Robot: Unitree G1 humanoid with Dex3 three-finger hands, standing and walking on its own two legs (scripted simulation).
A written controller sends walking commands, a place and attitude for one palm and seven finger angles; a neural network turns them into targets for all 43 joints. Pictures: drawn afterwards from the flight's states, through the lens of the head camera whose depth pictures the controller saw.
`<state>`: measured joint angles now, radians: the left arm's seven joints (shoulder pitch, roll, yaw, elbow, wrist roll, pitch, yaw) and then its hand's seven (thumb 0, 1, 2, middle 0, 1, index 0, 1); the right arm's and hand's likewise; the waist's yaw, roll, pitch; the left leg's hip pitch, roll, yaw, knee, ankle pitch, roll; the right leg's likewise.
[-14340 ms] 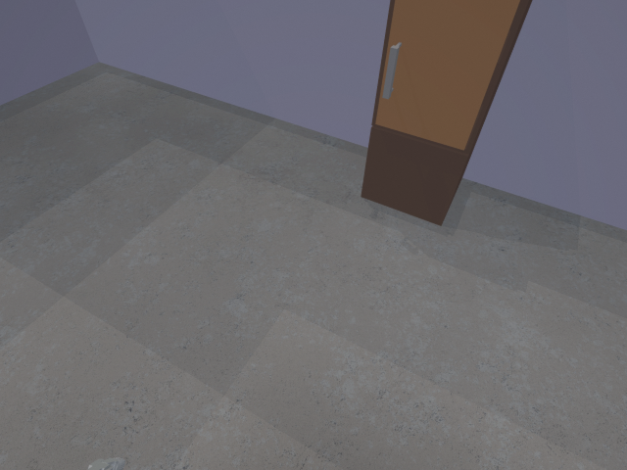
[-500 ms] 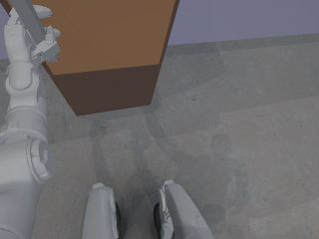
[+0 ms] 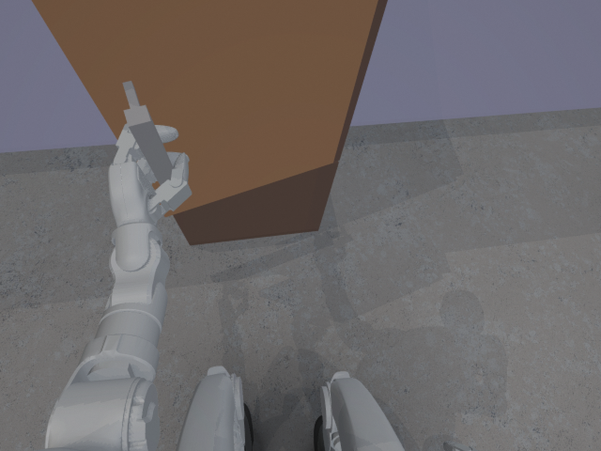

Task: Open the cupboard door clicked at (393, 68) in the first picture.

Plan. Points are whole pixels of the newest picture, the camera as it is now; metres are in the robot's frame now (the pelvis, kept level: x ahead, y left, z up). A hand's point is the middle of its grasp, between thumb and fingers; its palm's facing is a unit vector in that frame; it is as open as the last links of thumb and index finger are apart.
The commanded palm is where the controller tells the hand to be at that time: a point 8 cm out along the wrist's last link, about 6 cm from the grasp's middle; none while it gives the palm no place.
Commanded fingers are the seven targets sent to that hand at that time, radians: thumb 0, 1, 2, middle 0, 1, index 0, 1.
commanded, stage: pull the door open along its arc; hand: left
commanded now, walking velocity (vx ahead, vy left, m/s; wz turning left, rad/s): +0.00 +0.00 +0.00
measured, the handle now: (155, 148) +0.50 +0.17 +0.02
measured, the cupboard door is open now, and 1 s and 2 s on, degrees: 14 43 44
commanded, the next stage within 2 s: open thumb and fingers to let go in 0.64 s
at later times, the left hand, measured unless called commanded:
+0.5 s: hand (251, 247) +0.36 +0.05 +0.02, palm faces +0.44 -0.90 -0.01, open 6.1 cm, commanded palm +0.29 +0.07 +0.01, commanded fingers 0.00 0.90 0.90 -0.40 -1.35 -0.40 -1.35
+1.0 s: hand (266, 260) +0.35 +0.03 +0.01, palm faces +0.45 -0.89 -0.05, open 7.5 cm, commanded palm +0.29 +0.06 +0.01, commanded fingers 0.00 -0.08 0.48 -0.33 -1.25 -0.33 -1.25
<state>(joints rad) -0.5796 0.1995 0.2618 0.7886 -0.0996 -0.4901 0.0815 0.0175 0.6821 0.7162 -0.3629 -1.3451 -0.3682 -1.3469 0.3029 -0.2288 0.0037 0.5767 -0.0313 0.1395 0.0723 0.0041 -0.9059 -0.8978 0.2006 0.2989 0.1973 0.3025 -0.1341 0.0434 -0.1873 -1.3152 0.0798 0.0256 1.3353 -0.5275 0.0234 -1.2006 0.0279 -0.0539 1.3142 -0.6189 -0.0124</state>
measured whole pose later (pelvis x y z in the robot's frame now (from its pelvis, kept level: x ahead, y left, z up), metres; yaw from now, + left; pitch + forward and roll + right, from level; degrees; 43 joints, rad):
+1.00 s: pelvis +0.00 -0.06 +0.00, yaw +6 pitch +24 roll +1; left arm -0.22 -0.14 -0.10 0.55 0.14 -0.44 0.65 0.00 0.42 0.70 -0.36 -1.30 -0.37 -1.31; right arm 0.14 -0.18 -0.01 0.63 -0.12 -0.05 0.03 0.01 -0.91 -0.90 0.20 0.30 0.20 0.30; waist -0.04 0.02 -0.22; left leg -1.22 0.04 -0.04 1.29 -0.49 -0.06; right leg -1.11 -0.01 -0.12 1.35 -0.66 -0.10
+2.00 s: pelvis -0.02 -0.02 -0.01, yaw +4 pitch +23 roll -1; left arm -0.16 -0.05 -0.23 0.48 0.02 -0.50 0.29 -0.01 -0.51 0.30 -0.14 -0.32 -0.15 -0.33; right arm 0.22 -0.23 -0.03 0.54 -0.05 0.05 0.07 0.01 -0.91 -0.90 0.20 0.30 0.20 0.30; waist -0.04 0.05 -0.20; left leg -1.26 0.03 0.00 1.35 -0.50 0.00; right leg -1.14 -0.01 -0.08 1.38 -0.64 -0.04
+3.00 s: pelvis -0.01 -0.02 -0.02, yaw +4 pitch +23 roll -2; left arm 0.33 0.09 -0.16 0.02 -0.06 -0.52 0.05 -0.01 -0.51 0.30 -0.15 -0.30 -0.15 -0.30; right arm 0.19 -0.21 0.00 0.45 -0.03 0.00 0.00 0.01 -0.90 -0.90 0.20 0.30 0.20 0.30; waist 0.00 0.04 -0.21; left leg -1.29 0.04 -0.03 1.44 -0.55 -0.01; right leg -1.15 0.00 -0.11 1.44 -0.69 -0.05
